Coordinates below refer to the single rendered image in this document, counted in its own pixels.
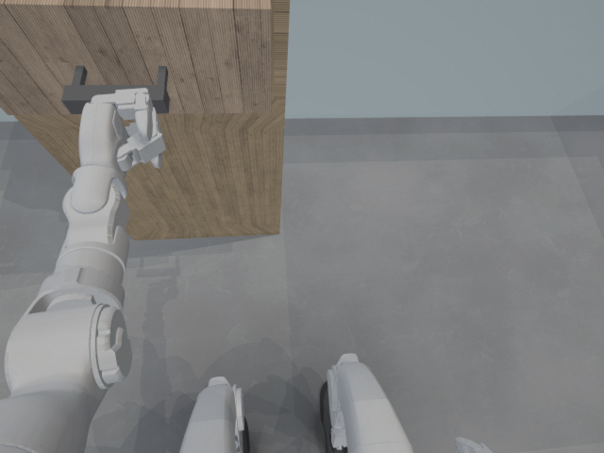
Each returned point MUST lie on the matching cabinet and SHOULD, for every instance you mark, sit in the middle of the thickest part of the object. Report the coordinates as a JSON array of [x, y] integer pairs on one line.
[[221, 173]]

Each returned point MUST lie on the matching drawer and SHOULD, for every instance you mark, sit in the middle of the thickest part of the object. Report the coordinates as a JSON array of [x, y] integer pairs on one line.
[[218, 53]]

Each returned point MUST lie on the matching robot left hand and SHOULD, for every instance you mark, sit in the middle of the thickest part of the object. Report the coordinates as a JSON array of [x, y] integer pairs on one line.
[[102, 132]]

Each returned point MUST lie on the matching right robot shin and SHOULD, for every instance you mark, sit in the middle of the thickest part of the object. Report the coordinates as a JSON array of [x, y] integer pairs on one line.
[[338, 436]]

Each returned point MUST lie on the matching robot left upper arm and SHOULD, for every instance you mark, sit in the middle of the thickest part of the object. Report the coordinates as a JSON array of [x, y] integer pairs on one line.
[[61, 364]]

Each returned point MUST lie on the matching right robot foot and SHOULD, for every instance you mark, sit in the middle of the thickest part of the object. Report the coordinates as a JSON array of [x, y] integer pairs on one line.
[[325, 418]]

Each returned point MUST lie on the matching handle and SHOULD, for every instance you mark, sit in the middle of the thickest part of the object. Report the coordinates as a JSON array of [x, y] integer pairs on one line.
[[75, 96]]

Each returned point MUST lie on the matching robot left forearm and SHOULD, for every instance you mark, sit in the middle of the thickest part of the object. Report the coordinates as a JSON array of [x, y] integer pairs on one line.
[[92, 260]]

